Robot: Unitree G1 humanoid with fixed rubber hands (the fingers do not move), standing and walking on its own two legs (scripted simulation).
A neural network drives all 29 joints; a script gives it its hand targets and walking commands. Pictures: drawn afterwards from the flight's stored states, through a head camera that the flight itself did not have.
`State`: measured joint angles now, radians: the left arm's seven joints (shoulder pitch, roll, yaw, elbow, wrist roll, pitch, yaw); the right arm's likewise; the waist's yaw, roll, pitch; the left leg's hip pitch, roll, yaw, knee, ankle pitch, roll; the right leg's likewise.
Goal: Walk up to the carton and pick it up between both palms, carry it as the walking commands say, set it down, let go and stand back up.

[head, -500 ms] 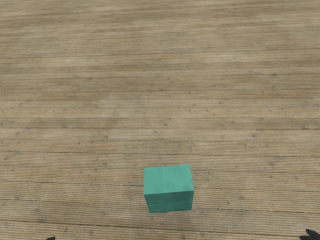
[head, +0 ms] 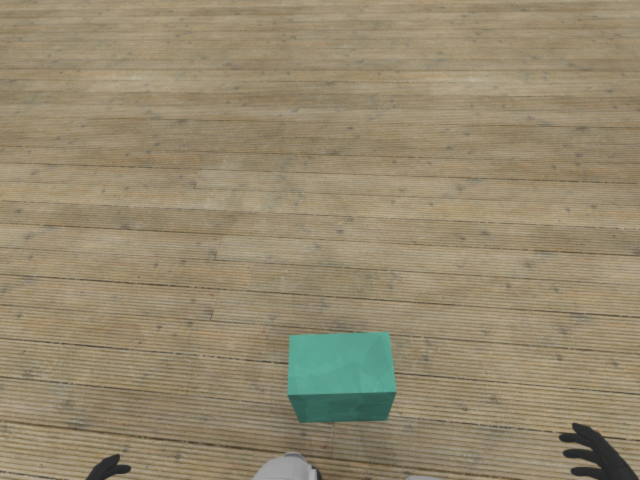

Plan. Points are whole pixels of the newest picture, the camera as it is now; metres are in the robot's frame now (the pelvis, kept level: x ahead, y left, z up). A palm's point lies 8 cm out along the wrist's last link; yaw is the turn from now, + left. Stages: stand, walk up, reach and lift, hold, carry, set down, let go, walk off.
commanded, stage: walk up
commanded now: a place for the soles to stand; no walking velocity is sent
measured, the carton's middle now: (341, 380) +0.42 +0.01 -0.61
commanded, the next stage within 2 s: reach and lift in 1.44 s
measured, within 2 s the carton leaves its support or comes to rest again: neither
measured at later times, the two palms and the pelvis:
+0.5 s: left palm (82, 474) +0.15 +0.33 -0.07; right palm (618, 455) +0.17 -0.32 -0.08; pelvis +0.02 +0.00 +0.01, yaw +0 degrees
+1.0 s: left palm out of the picture +0.10 +0.35 -0.07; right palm (604, 449) +0.17 -0.30 -0.08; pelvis +0.03 +0.01 +0.01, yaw +1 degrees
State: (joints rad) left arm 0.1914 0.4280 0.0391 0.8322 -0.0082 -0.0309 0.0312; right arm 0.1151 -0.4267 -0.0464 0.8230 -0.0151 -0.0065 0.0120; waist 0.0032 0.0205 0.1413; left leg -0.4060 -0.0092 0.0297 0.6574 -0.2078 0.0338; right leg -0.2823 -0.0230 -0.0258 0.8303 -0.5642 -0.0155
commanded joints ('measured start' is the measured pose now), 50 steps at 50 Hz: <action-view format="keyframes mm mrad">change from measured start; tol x8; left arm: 1 155 179 57 35 14 -9 6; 6 -84 239 50 -13 26 -33 3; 50 -40 229 54 48 29 -20 7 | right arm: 1 -41 -226 -55 -49 -1 14 -4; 27 -137 -183 -17 82 8 11 19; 50 -97 -178 -42 19 -5 35 42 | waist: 1 37 125 -177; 4 -2 -168 -73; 10 -1 -9 -205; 41 8 56 -178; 50 -18 -35 -143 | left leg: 1 49 215 -266 -186 86 128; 3 -41 114 -170 -76 -75 31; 5 100 17 -78 43 -185 -9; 8 204 104 -142 -89 171 37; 10 178 155 -203 -113 221 85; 33 181 73 -112 -156 82 34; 41 150 162 -267 -279 15 89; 50 185 61 -135 -151 94 35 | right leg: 1 99 16 -16 -229 186 -8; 2 139 -19 53 -313 219 -28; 3 46 -173 289 -448 104 -87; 4 -67 -275 353 -496 200 -146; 6 -97 -234 226 -374 430 -139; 10 24 -65 66 -263 329 -29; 32 60 -131 115 -425 324 -52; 41 90 -30 23 -317 204 -22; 50 45 -135 97 -416 344 -56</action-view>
